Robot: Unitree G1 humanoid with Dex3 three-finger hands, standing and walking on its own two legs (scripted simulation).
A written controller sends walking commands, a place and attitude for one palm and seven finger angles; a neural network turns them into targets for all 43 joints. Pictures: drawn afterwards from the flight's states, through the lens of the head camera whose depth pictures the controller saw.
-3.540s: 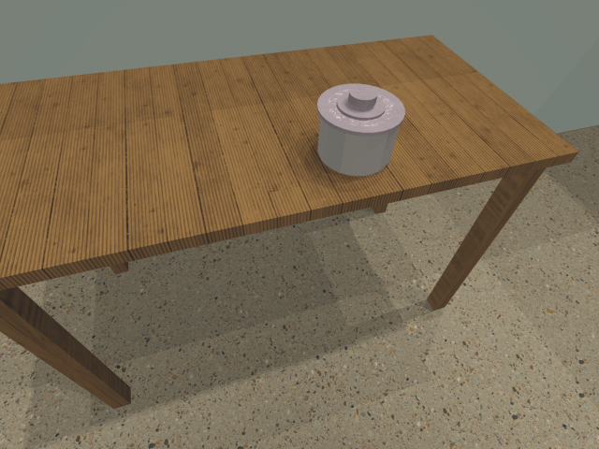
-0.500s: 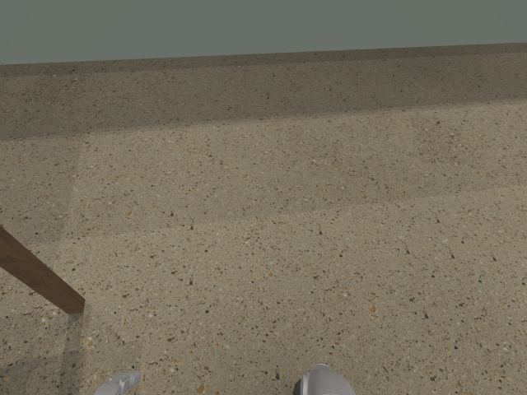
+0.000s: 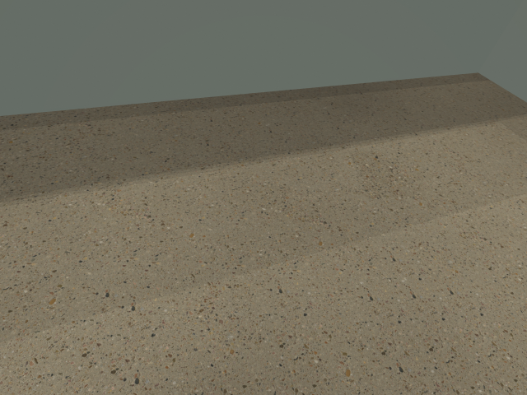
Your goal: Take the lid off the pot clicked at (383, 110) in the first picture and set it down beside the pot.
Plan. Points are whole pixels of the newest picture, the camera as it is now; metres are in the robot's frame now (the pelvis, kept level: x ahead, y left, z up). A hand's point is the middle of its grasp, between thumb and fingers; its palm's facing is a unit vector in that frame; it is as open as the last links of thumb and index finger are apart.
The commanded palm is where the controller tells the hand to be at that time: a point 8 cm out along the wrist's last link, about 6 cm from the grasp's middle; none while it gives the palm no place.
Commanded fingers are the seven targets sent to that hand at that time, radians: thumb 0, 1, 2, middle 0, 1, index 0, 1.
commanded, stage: walk to a spot facing it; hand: left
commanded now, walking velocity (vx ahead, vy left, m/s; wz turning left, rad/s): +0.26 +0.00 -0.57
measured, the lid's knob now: out of the picture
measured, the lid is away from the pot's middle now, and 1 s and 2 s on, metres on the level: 0.00 0.00 0.00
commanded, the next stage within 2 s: turn to face it in 0.14 s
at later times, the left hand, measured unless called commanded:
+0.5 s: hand (227, 305) +0.32 +0.07 -0.16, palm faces -0.12 -0.98 -0.16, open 7.3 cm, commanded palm none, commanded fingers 0.00 0.90 0.90 -0.20 -0.30 -0.20 -0.30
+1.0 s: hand (173, 329) +0.27 +0.17 -0.16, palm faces +0.25 -0.94 -0.24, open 7.3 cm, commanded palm none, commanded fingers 0.00 0.90 0.90 -0.20 -0.30 -0.20 -0.30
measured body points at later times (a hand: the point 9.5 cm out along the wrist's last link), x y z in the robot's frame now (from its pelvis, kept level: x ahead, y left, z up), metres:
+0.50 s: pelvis +0.18 -0.07 +0.00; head +0.22 -0.07 +0.44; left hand +0.33 +0.13 -0.15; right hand +0.08 -0.27 -0.16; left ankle +0.11 +0.07 -0.65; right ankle +0.23 -0.18 -0.73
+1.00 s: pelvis +0.23 -0.06 +0.01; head +0.25 -0.03 +0.46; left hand +0.25 +0.22 -0.14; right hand +0.36 -0.29 -0.12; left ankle +0.28 +0.03 -0.73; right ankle +0.25 -0.22 -0.66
